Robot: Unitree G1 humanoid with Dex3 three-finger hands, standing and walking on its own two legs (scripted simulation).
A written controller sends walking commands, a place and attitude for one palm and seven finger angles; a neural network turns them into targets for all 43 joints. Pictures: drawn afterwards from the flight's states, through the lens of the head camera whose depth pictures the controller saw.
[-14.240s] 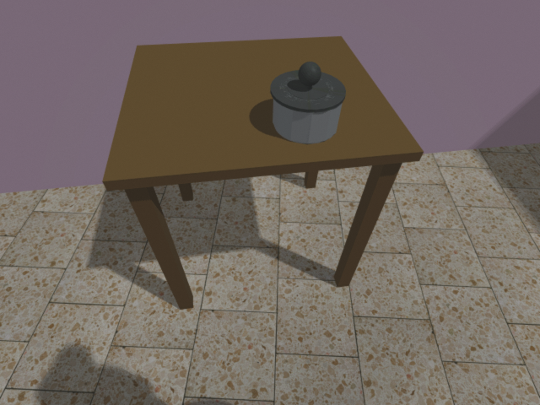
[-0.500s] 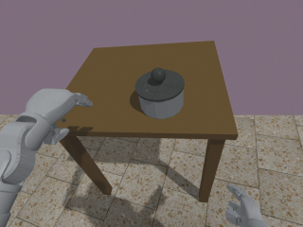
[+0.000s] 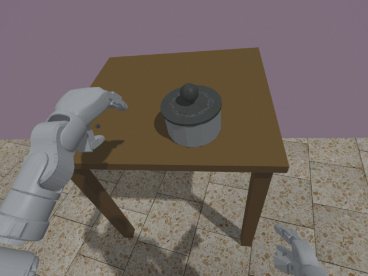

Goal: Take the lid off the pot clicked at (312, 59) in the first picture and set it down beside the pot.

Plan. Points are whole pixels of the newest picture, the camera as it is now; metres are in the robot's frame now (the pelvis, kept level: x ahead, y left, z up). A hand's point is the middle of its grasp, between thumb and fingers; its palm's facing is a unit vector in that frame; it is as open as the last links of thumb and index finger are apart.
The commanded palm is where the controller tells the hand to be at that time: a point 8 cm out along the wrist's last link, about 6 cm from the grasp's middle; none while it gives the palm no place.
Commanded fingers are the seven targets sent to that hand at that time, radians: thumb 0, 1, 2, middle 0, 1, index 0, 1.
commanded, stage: move the open hand above the knob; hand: left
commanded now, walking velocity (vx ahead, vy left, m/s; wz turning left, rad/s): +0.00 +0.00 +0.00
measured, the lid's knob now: (189, 92) +0.56 +0.04 +0.11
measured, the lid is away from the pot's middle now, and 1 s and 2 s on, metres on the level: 0.01 0.01 0.01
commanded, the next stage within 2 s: none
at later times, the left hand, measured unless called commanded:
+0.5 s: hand (133, 90) +0.43 +0.13 +0.21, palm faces -0.04 -0.02 -1.00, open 10.2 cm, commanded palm +0.40 +0.13 +0.25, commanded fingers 0.00 -0.36 1.57 -0.85 -0.08 -0.85 -0.08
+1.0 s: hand (176, 92) +0.47 +0.05 +0.17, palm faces -0.23 +0.02 -0.97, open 10.2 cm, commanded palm +0.48 +0.06 +0.25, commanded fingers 0.00 -0.36 1.57 -0.85 -0.08 -0.85 -0.08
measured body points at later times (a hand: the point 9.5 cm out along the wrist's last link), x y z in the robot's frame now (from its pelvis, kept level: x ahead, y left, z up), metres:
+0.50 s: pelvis +0.01 -0.01 +0.00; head +0.02 -0.06 +0.45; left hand +0.43 +0.13 +0.27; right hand +0.20 -0.23 -0.11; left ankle +0.03 +0.07 -0.74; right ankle +0.00 -0.11 -0.74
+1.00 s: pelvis +0.02 -0.02 +0.00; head +0.04 -0.06 +0.45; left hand +0.48 +0.05 +0.23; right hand +0.14 -0.26 -0.14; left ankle +0.03 +0.07 -0.74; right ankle +0.00 -0.11 -0.74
